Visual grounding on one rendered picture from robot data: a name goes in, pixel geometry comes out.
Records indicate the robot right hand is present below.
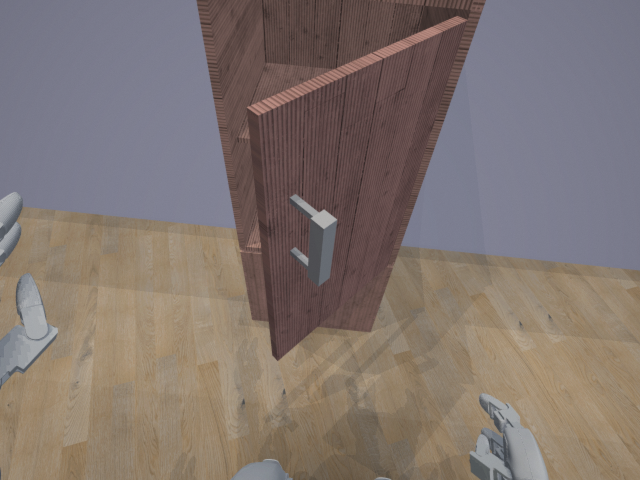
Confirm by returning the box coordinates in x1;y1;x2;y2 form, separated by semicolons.
470;393;549;480

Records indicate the cupboard door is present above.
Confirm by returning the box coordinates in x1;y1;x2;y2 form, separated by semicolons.
247;16;468;361

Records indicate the left robot shin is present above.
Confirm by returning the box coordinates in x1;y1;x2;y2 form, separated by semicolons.
262;459;282;468

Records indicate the robot left hand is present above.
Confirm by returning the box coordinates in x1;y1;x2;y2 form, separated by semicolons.
0;192;58;389

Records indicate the handle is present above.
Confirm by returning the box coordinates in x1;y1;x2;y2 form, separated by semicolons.
290;194;337;287

